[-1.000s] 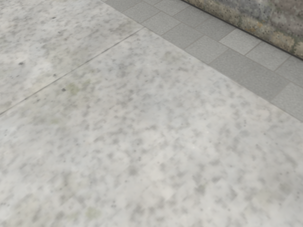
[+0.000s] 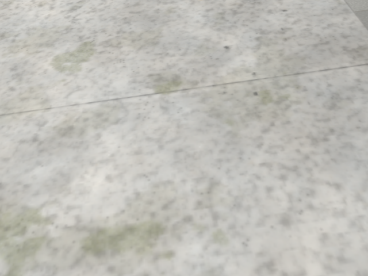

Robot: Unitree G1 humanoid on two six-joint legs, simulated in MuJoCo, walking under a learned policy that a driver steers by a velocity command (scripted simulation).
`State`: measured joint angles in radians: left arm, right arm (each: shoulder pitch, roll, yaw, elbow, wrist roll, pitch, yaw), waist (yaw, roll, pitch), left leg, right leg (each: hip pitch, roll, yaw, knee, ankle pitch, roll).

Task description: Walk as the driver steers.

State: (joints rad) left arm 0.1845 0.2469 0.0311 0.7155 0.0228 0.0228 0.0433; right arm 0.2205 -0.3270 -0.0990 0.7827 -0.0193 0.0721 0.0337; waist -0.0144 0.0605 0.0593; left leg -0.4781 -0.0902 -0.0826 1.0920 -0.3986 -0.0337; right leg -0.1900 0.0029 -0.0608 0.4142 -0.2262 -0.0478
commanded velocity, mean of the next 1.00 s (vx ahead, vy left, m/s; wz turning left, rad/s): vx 0.21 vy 0.00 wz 0.12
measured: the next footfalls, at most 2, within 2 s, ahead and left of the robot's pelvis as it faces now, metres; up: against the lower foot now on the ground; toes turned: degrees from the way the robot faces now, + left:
left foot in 0.28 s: +0.00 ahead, +0.12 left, +0.00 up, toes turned +10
right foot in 0.92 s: +0.28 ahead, -0.07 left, +0.00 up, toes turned +2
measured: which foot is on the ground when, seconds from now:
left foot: up 0.00-0.26, down 0.28-0.92, up 0.94-1.00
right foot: down 0.00-0.26, up 0.28-0.90, down 0.92-1.00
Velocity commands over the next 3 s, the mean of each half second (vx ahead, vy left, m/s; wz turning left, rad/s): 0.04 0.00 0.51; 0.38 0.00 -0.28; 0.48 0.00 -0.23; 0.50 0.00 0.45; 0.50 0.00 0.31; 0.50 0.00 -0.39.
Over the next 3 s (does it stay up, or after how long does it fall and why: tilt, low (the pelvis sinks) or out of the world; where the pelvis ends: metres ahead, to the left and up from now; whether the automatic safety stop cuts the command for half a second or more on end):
stays up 1.28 0.10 -0.03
